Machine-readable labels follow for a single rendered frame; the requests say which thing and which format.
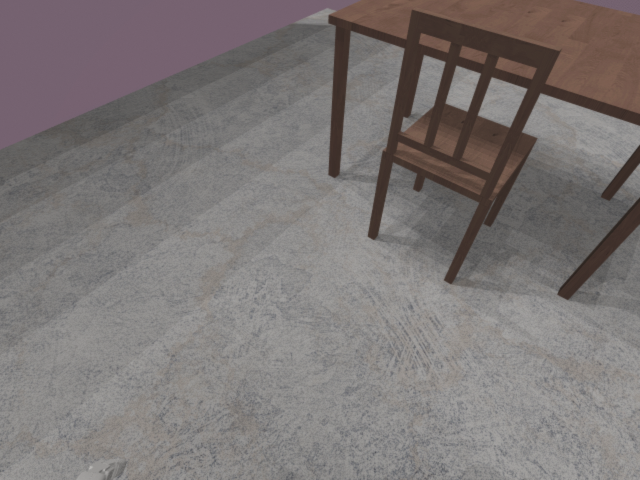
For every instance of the table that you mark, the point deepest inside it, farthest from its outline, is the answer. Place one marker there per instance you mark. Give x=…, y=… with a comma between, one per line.
x=598, y=68

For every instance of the chair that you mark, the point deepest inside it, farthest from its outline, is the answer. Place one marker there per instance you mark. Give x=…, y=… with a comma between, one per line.
x=460, y=150

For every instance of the robot left hand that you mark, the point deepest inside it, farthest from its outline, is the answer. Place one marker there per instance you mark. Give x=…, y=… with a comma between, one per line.
x=103, y=470

